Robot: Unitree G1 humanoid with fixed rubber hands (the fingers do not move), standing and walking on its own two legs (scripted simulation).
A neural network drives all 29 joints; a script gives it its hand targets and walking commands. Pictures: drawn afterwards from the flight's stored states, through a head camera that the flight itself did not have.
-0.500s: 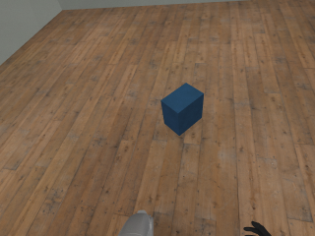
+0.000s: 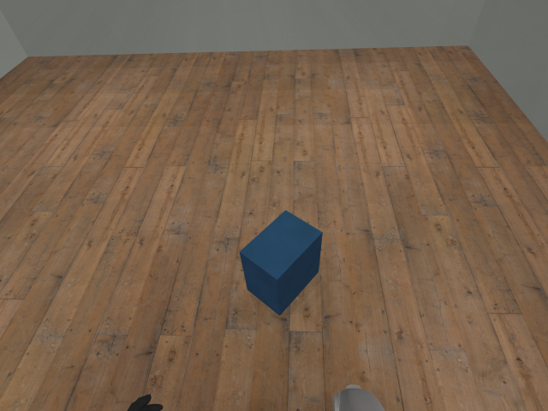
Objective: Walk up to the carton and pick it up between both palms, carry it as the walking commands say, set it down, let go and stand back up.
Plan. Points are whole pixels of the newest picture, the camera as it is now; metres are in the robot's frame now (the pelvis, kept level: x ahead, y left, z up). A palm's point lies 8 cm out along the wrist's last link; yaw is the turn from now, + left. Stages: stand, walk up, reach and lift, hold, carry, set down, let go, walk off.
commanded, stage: walk up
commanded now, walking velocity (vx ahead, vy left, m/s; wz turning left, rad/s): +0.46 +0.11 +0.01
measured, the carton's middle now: (282, 262) +0.78 -0.01 -0.63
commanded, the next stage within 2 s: none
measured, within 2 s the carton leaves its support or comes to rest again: neither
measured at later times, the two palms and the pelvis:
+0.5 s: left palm out of the picture +0.15 +0.23 -0.11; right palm (428, 323) +0.30 -0.26 -0.12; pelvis +0.20 -0.01 +0.02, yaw +0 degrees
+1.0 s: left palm (144, 314) +0.36 +0.27 -0.14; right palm (427, 327) +0.29 -0.24 -0.09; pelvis +0.27 +0.02 +0.01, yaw -1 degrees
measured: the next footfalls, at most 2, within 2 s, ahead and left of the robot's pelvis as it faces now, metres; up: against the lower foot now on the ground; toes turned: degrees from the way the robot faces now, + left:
right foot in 0.18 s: +0.25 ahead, -0.13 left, +0.00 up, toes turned -8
left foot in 0.64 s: +0.34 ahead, +0.16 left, +0.00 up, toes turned +10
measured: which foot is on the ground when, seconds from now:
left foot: down 0.00-0.18, up 0.20-0.62, down 0.64-1.00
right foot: up 0.00-0.16, down 0.18-0.64, up 0.66-1.00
